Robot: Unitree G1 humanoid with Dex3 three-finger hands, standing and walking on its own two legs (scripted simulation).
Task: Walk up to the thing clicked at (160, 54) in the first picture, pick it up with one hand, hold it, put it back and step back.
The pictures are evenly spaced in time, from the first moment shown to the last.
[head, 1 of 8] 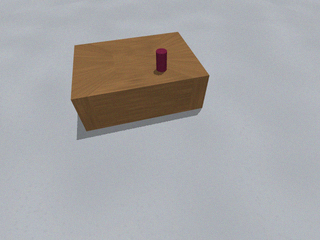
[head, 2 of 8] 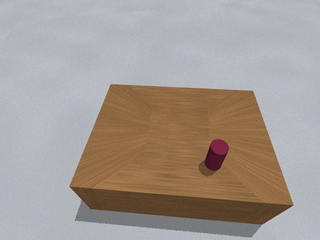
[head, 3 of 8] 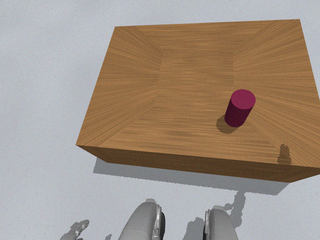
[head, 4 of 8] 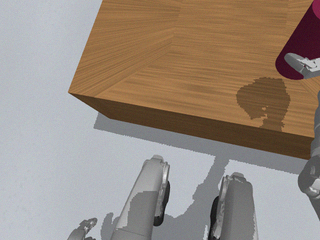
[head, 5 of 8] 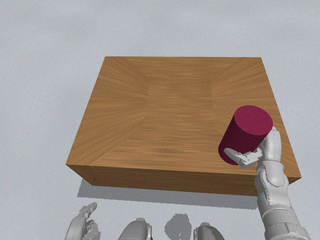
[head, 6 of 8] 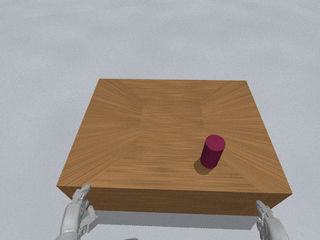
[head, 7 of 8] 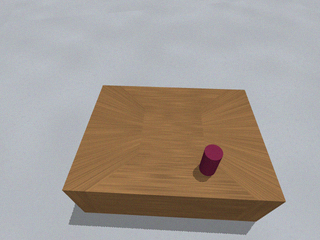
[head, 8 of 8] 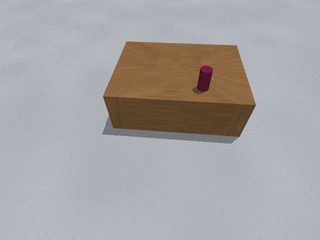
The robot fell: no
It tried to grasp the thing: yes
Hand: right
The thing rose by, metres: 0.34
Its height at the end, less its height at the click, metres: +0.00
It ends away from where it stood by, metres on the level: 0.03
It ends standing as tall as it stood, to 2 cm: yes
